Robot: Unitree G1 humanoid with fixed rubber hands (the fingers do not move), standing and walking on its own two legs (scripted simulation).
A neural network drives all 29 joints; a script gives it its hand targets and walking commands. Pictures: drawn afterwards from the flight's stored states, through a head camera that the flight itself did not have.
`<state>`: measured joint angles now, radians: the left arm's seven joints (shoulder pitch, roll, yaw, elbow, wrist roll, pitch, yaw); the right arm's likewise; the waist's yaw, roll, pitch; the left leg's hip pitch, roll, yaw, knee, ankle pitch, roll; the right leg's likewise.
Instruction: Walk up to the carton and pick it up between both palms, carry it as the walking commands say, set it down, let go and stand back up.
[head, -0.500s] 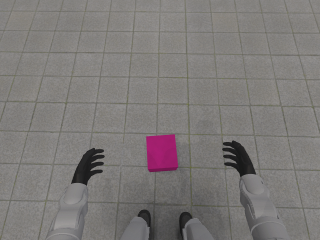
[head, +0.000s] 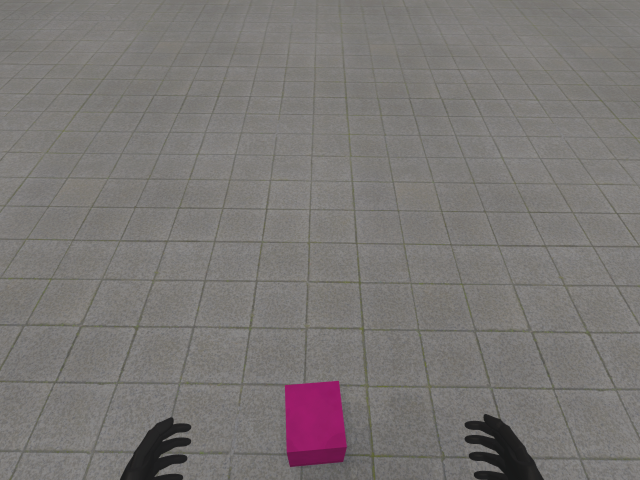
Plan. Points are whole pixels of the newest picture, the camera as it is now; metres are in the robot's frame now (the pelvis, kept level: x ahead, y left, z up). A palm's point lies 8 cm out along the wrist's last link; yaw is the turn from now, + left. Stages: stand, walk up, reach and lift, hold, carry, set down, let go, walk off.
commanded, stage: let go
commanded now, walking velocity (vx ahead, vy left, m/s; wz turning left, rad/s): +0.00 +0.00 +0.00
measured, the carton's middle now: (314, 424) +0.40 +0.02 -0.69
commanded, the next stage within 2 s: stand in 0.26 s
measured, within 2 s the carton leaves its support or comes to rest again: neither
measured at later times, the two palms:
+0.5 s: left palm out of the picture +0.11 +0.29 -0.09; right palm out of the picture +0.13 -0.27 -0.08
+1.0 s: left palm out of the picture +0.09 +0.30 -0.10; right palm out of the picture +0.09 -0.28 -0.09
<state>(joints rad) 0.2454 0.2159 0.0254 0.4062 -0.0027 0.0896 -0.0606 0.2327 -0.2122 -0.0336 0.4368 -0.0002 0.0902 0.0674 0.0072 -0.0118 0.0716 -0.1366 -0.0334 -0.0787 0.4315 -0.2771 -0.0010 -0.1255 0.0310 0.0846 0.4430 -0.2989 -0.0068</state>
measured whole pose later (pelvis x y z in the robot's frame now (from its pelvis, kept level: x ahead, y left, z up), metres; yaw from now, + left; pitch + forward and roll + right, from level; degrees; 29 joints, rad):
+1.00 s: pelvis -0.01 +0.01 +0.00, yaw +0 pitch -2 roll +0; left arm 0.22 0.34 0.01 0.87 0.03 -0.01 0.02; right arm 0.19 -0.32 -0.02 0.90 -0.02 -0.01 -0.02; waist 0.00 -0.02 -0.02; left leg -0.14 -0.03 -0.06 0.45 -0.28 0.01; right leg -0.12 0.02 0.09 0.44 -0.28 0.01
